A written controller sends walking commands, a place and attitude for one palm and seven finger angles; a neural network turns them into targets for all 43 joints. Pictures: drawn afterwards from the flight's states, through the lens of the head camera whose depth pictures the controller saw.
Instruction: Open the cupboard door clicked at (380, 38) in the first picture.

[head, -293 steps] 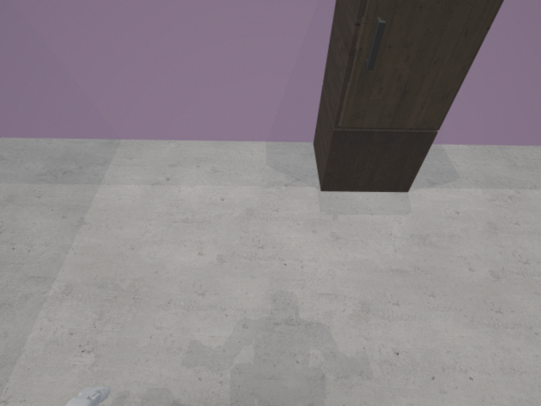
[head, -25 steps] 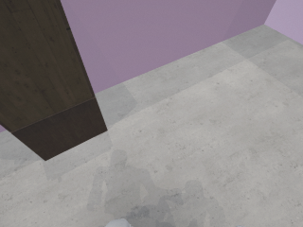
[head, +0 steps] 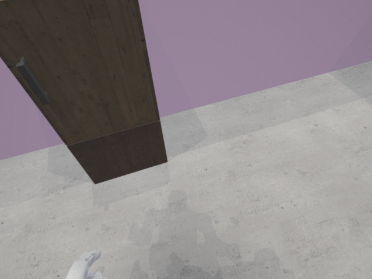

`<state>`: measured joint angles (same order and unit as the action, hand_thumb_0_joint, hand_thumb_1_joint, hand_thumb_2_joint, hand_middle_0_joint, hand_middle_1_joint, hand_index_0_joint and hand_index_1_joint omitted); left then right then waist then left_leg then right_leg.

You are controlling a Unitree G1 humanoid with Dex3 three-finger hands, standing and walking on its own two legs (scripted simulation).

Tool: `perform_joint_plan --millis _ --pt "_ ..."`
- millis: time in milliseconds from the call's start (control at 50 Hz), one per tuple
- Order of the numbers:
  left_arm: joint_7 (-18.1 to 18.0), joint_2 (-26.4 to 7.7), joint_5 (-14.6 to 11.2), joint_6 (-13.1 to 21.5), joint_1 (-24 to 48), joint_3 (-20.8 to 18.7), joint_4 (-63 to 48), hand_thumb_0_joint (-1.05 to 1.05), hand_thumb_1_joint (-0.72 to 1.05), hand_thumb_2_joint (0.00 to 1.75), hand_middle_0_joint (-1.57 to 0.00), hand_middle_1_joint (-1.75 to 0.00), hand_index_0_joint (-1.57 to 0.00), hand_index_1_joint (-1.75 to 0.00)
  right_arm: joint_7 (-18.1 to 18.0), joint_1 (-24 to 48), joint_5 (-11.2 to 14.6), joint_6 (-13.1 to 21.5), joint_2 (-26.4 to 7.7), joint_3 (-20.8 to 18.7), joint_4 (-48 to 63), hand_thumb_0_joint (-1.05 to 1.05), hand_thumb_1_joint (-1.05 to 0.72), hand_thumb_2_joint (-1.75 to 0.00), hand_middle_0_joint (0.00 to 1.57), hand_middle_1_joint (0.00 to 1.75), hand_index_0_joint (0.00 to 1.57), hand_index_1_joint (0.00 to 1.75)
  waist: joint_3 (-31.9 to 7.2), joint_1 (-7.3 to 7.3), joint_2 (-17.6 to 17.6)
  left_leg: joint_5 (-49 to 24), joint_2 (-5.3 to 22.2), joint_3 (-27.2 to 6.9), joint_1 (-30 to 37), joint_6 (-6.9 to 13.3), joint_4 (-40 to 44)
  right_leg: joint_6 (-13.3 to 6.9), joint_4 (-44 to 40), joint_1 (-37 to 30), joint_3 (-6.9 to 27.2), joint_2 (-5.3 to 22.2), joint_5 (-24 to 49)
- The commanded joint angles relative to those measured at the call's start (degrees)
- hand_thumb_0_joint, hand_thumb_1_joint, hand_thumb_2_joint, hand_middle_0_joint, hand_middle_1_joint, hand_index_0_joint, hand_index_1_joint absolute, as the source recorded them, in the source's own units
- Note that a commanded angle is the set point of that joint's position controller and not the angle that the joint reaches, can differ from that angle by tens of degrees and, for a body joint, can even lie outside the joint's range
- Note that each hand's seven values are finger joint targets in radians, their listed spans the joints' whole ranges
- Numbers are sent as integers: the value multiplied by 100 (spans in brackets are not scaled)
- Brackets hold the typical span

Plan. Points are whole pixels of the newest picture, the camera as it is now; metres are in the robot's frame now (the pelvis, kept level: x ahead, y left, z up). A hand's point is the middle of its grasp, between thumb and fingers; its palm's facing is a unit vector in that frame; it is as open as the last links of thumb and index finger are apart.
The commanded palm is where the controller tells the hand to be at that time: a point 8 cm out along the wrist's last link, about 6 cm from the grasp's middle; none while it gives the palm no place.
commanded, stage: turn to face it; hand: left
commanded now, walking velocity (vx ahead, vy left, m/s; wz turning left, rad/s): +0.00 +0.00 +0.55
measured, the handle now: (34, 81) +0.70 +0.54 +0.02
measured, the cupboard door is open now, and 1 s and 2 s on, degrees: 0 0 0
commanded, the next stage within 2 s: take the last steps up to it in 0.40 s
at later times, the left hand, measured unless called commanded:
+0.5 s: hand out of the picture -0.07 +0.25 -0.18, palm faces +0.30 -0.92 -0.23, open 7.4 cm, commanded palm none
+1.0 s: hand out of the picture +0.03 +0.25 -0.14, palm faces +0.28 -0.94 -0.20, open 7.4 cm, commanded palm none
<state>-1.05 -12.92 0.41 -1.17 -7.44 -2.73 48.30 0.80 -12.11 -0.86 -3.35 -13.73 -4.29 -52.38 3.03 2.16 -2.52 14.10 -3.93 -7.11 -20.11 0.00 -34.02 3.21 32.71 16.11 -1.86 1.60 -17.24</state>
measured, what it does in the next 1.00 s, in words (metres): steps on the spot, turning left: left foot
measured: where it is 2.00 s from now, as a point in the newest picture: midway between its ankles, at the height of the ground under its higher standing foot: (158, 268)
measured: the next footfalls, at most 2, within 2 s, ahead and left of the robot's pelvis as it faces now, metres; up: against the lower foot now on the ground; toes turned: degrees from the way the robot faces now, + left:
left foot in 0.42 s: -0.02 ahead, +0.14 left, +0.00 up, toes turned +18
right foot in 1.04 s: +0.12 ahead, -0.04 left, +0.00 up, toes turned +13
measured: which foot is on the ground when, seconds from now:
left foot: up 0.00-0.40, down 0.42-1.00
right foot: down 0.00-0.42, up 0.44-1.00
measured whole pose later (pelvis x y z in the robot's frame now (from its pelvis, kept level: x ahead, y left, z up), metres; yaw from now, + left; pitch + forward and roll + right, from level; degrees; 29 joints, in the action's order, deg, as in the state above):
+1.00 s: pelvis +0.00 +0.05 +0.01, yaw +18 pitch -1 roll +1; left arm 0.8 -9.7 1.4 -0.6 -10.7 -2.1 57.7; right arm -1.1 -25.4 -1.5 0.6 -9.6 -2.4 -63.9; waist -0.3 3.5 -0.6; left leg 14.1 -3.4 0.9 -5.8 3.1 -20.8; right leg 2.0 36.6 18.6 -3.9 3.7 -19.4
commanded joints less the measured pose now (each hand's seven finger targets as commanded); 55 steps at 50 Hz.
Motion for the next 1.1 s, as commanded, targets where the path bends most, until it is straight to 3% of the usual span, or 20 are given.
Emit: perform_joint_plan --millis 0,20,80,260,340,360,380,400,420,440,460,540,760,880,980,1000,1020,1040,1060,1080 --pt "-133 -1425 77 130 -635 -325 -348 0 90 90 -20 -30 -20 -30 -19 251 -30 128 -730 -256 671 0 -90 -90 20 30 20 30 -619 -353 1205 1822 193 122 -1368 -217 -2936 -1203 -1686 -899 1909 2632 1327" --pt "-165 -1107 61 161 -315 -315 -355 0 90 90 -20 -30 -20 -30 6 200 -44 53 -719 -279 546 0 -90 -90 20 30 20 30 -481 -214 1587 1584 352 65 -1366 -222 -3252 -1068 -1721 -627 1609 2336 1202" --pt "-99 -786 52 184 -81 -163 -392 0 90 90 -20 -30 -20 -30 88 -30 -60 -3 -560 -229 273 0 -90 -90 20 30 20 30 -89 -44 1208 750 461 445 -1333 -372 -3699 -818 -1443 -506 459 1596 1669" --pt "-92 -1113 147 130 -841 -261 17 0 90 90 -20 -30 -20 -30 75 579 11 18 -356 -62 324 0 -90 -90 20 30 20 30 -240 -444 1438 1160 584 1033 -631 -423 -1669 -1034 -1228 -933 10 1858 2127" --pt "-75 -1203 139 91 -860 -305 194 0 90 90 -20 -30 -20 -30 15 246 45 141 -312 -1 205 0 -90 -90 20 30 20 30 -573 -328 1472 711 426 1305 370 -299 -105 -837 -583 -911 -177 1826 2678" --pt "-65 -1151 87 68 -789 -300 216 0 90 90 -20 -30 -20 -30 11 9 36 181 -403 -11 124 0 -90 -90 20 30 20 30 -653 -178 1256 5 447 1271 916 -243 651 -598 -230 -653 -393 1680 2437" --pt "-50 -962 24 28 -817 -266 177 0 90 90 -20 -30 -20 -30 4 -249 19 249 -732 -77 57 0 -90 -90 20 30 20 30 -877 -28 388 -828 896 789 1738 -109 1191 -292 524 -32 -668 1409 1652" --pt "-20 -531 -6 4 -852 -169 2 0 90 90 -20 -30 -20 -30 -25 -442 -23 302 -1315 -205 72 0 -90 -90 20 30 20 30 -923 54 -1411 -2797 2410 -1104 2360 502 1426 138 1643 1410 -857 668 -1079" --pt "-57 -484 35 -57 -486 -76 -83 0 90 90 -20 -30 -20 -30 -72 -682 1 238 -1549 -222 9 0 -90 -90 20 30 20 30 -859 203 -1350 -3645 2815 -1211 1878 969 1414 120 2328 1304 -310 560 -2039" --pt "-66 -515 49 -96 -436 -115 -20 0 90 90 -20 -30 -20 -30 -108 -514 -43 240 -1340 -174 -29 0 -90 -90 20 30 20 30 -693 113 -998 -3037 2674 -890 1490 1112 1489 55 2710 1199 -98 608 -1870" --pt "-65 -498 58 -122 -367 -137 134 0 90 90 -20 -30 -20 -30 -170 -215 -50 264 -1137 -123 -13 0 -90 -90 20 30 20 30 -441 40 -1311 -2617 2315 -746 1198 1000 1615 57 2867 1283 40 623 -1513" --pt "70 -489 82 -53 -718 -134 545 0 90 90 -20 -30 -20 -30 -216 29 -21 366 -773 32 19 0 -90 -90 20 30 20 30 -460 -172 -621 -1739 1764 -268 1501 825 1778 106 3137 1358 -28 465 -533" --pt "153 -294 134 88 -225 -51 536 0 90 90 -20 -30 -20 -30 -241 -1016 -37 558 -513 22 -491 0 -90 -90 20 30 20 30 124 37 -340 809 1870 -1045 1638 1153 2582 36 1956 1717 31 484 -362" --pt "175 -103 111 157 38 -28 476 0 90 90 -20 -30 -20 -30 -240 -1205 -72 568 -497 16 -711 0 -90 -90 20 30 20 30 248 68 -321 1182 1829 -1072 1172 1127 2578 -90 885 1009 -119 334 -435" --pt "143 -61 91 274 -790 -82 833 0 90 90 -20 -30 -20 -30 -224 -1129 -41 561 -320 72 -907 0 -90 -90 20 30 20 30 85 -373 -58 1006 1373 -478 275 757 1663 -174 -692 -908 -316 80 277" --pt "104 -255 105 331 -1211 -132 989 0 90 90 -20 -30 -20 -30 -210 -1112 -13 585 -156 105 -920 0 -90 -90 20 30 20 30 -27 -554 365 1089 1053 -123 -323 550 940 -271 -1061 -1717 119 414 42" --pt "51 -690 151 404 -1746 -216 1138 0 90 90 -20 -30 -20 -30 -172 -1132 32 620 133 169 -815 0 -90 -90 20 30 20 30 -221 -728 1548 1241 414 659 -1367 268 -579 -687 -1706 -2612 1613 1545 -955" --pt "12 -1002 89 386 -2205 -281 1213 0 90 90 -20 -30 -20 -30 -144 -812 -17 605 -5 134 -572 0 -90 -90 20 30 20 30 -112 -903 1861 1879 334 862 -1958 191 -1676 -1198 -2417 -2389 2958 2467 -1639" --pt "-15 -878 52 379 -2023 -259 1189 0 90 90 -20 -30 -20 -30 -108 -628 -58 587 -185 44 -562 0 -90 -90 20 30 20 30 225 -789 1212 1562 600 652 -2029 191 -2282 -1356 -2648 -1766 2890 2452 -2196" --pt "-17 -672 41 421 -1672 -216 1143 0 90 90 -20 -30 -20 -30 -70 -679 -71 537 -129 16 -649 0 -90 -90 20 30 20 30 434 -602 1381 1060 767 586 -1932 187 -2558 -1198 -2763 -1220 2590 2199 -2313"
